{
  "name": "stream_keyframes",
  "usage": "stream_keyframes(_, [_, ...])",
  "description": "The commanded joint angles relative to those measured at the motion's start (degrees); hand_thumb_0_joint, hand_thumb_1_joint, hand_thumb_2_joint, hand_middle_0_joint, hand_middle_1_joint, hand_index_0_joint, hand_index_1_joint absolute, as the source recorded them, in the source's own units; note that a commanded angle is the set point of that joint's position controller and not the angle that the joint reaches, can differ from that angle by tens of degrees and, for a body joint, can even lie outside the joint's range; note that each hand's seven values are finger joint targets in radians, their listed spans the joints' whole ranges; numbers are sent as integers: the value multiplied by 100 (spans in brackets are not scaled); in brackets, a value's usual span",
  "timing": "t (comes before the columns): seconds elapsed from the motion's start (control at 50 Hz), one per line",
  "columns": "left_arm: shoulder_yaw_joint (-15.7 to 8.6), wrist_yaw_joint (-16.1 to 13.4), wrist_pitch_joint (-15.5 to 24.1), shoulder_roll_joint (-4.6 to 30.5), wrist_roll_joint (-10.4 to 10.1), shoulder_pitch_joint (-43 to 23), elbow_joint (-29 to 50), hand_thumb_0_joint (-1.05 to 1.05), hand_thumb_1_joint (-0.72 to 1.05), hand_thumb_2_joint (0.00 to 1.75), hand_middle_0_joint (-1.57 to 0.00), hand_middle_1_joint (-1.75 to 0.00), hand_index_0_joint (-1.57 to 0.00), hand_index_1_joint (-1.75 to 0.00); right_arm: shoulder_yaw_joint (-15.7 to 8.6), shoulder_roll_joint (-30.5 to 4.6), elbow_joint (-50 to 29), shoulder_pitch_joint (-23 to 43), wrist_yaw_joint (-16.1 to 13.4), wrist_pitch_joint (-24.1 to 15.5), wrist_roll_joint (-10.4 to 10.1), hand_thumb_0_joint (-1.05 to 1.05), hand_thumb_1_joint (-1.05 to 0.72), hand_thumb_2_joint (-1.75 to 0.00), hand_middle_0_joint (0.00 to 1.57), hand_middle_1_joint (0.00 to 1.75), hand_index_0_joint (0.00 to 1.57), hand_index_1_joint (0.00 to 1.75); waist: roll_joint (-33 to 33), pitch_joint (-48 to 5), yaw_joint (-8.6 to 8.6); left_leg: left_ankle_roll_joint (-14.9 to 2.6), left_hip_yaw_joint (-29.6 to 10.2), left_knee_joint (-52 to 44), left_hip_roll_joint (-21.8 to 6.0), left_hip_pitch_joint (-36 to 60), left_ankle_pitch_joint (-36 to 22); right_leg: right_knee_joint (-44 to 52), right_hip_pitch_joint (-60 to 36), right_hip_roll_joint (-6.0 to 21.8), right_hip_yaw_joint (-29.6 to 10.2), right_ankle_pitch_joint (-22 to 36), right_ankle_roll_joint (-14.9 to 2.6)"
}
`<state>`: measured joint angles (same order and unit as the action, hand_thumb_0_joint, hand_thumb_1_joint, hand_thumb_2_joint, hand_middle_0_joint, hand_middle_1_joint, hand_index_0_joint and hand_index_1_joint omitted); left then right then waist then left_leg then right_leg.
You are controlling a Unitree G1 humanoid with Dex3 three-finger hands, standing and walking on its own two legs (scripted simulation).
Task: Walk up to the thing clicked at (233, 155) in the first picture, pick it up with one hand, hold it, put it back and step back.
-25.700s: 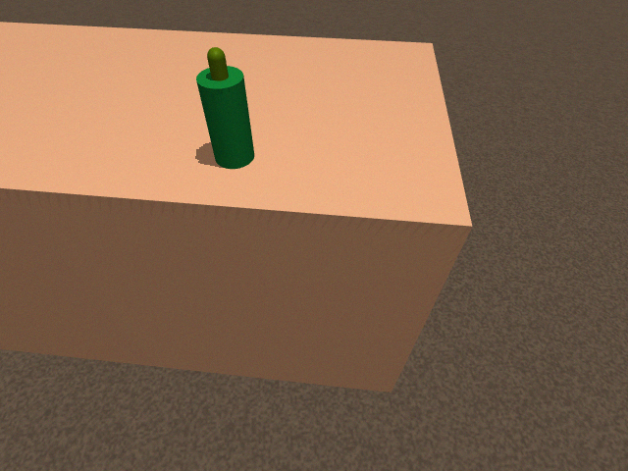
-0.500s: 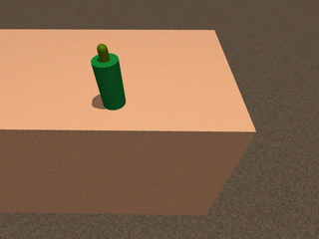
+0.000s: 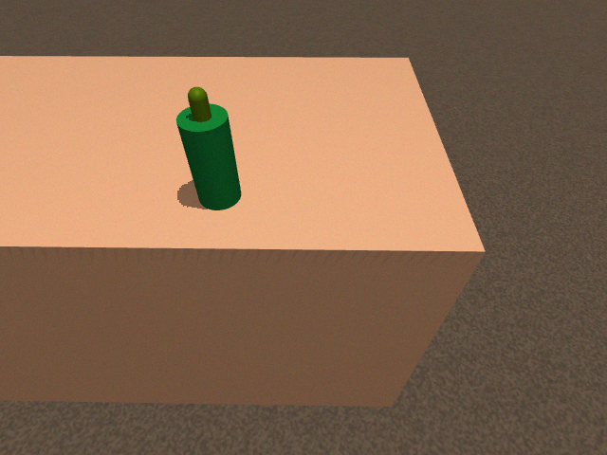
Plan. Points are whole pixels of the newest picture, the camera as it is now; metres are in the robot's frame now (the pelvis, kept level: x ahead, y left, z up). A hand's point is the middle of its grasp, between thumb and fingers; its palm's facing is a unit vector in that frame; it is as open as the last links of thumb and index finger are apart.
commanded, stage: home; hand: left
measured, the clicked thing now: (209, 148) +0.52 +0.16 +0.12
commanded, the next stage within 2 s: stand in 0.70 s
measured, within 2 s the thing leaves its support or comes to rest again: neither
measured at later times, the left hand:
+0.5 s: hand out of the picture +0.10 +0.25 -0.15, palm faces -0.04 -0.94 -0.35, open 17.5 cm
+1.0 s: hand out of the picture +0.09 +0.25 -0.15, palm faces -0.02 -0.93 -0.36, open 15.8 cm
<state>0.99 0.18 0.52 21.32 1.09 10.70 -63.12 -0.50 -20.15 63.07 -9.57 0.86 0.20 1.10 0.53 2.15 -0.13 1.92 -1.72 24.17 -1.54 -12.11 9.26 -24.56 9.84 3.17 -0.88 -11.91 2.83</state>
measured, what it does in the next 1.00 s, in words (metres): stands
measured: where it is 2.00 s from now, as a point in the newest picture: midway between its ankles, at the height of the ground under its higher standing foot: outside the picture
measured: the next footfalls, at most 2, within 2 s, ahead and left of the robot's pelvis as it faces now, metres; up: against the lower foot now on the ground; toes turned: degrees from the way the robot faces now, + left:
none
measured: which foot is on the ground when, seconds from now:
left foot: down 0.00-1.00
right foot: down 0.00-1.00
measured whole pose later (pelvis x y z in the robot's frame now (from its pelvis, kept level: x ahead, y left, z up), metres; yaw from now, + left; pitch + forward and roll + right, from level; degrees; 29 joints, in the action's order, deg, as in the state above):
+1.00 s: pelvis +0.03 -0.01 +0.01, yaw +0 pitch -3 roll +0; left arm -0.2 0.4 -0.1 20.5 0.8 7.1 -64.5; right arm 0.0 -20.4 64.5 -7.0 0.3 0.0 0.8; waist 0.7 3.1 -0.3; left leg 2.7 -2.1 19.9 -2.2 -7.8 9.4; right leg -20.5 5.5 2.7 -0.2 -12.2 2.3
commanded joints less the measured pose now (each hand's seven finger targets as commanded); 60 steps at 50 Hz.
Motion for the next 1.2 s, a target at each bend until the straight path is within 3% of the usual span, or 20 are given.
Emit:
stream_keyframes(0.0, [-231, -103, 106, 1223, -10, -241, 280, 0, -56, 5, -5, -5, -5, -5, -224, -1235, -333, 319, -70, -98, -45, 0, -90, -90, 20, 30, 20, 30, -71, 61, 30, -294, -524, -664, -445, -27, 838, 710, 333, 292, -362, -707, -408])
stream_keyframes(0.1, [-243, -110, 127, 1245, -25, -324, 250, 0, -57, 4, -5, -5, -5, -5, -218, -1211, -306, 327, -63, -80, -50, 0, -90, -90, 20, 30, 20, 30, -184, 3, -2, -295, -407, -545, -402, 118, 405, 829, 271, 358, -427, -538, -394])
stream_keyframes(0.22, [-250, -107, 121, 1209, -46, -363, 206, 0, -57, 4, -5, -5, -5, -5, -196, -1238, -274, 419, -85, -99, -54, 0, -90, -90, 20, 30, 20, 30, -16, -262, 7, -295, -401, -522, -483, 345, -63, 719, -25, 388, -372, 218, -390])
stream_keyframes(0.38, [-263, -121, 124, 1168, -53, -461, 182, 0, -58, 4, -5, -5, -5, -5, -155, -1238, -247, 459, -120, -121, -83, 0, -90, -90, 20, 30, 20, 30, -70, -474, 14, -252, -352, -436, -559, 564, -1166, 599, -363, 411, -250, 1214, -326])
stream_keyframes(0.58, [-306, -100, 73, 1154, -49, -565, 158, 0, -57, 4, -5, -5, -5, -5, -136, -1257, -217, 519, -147, -130, -67, 0, -90, -90, 20, 30, 20, 30, -31, -351, 26, -224, -316, -551, -569, 604, -1043, 671, -377, 400, -204, 969, -324])
stream_keyframes(0.7, [-304, -102, 80, 1127, -52, -589, 179, 0, -59, 3, -5, -4, -5, -4, -150, -1259, -216, 545, -147, -131, -75, 0, -90, -90, 20, 30, 20, 30, -35, -430, 17, -220, -306, -537, -580, 668, -1202, 700, -475, 416, -198, 1187, -326])
stream_keyframes(0.78, [-318, -92, 60, 1152, -48, -629, 183, 0, -60, 3, -5, -4, -5, -4, -152, -1244, -210, 567, -137, -127, -61, 0, -90, -90, 20, 30, 20, 30, -56, -204, 12, -186, -309, -681, -536, 530, -697, 785, -320, 384, -192, 680, -330])
stream_keyframes(0.82, [-326, -90, 51, 1166, -38, -626, 185, 0, -44, 19, -20, -20, -20, -20, -157, -1242, -213, 584, -135, -120, -62, 0, -90, -90, 20, 30, 20, 30, -50, -214, 18, -203, -333, -719, -544, 518, -547, 802, -310, 381, -187, 530, -348])
stream_keyframes(0.84, [-331, -87, 60, 1164, -44, -632, 200, 0, -36, 27, -20, -28, -20, -28, -155, -1232, -219, 547, -130, -127, -56, 0, -90, -90, 20, 30, 20, 30, -67, -246, 17, -212, -323, -716, -544, 512, -594, 805, -329, 394, -209, 527, -358])
stream_keyframes(1.0, [-334, -84, 73, 1180, -45, -575, 206, 0, 28, 90, -20, -30, -20, -30, -161, -1251, -204, 503, -115, -126, -59, 0, -90, -90, 20, 30, 20, 30, -43, -182, -11, -224, -319, -735, -514, 506, -324, 852, -231, 394, -235, 445, -361])
stream_keyframes(1.08, [-338, -76, 60, 1184, -32, -533, 196, 0, 60, 90, -20, -30, -20, -30, -171, -1266, -195, 467, -114, -110, -46, 0, -90, -90, 20, 30, 20, 30, -46, -48, -17, -220, -340, -815, -491, 435, 79, 894, -88, 357, -219, 56, -358])
stream_keyframes(1.14, [-353, -71, 66, 1210, -33, -533, 186, 0, 84, 90, -20, -30, -20, -30, -176, -1250, -190, 425, -104, -101, -53, 0, -90, -90, 20, 30, 20, 30, -135, -92, -18, -245, -363, -781, -507, 423, 78, 895, -133, 383, -259, 12, -375])
stream_keyframes(1.18, [-341, -72, 71, 1194, -27, -500, 200, 0, 90, 90, -20, -30, -20, -30, -177, -1232, -191, 443, -97, -101, -54, 0, -90, -90, 20, 30, 20, 30, -123, -37, -15, -224, -367, -773, -488, 409, -9, 929, -88, 367, -244, -25, -364])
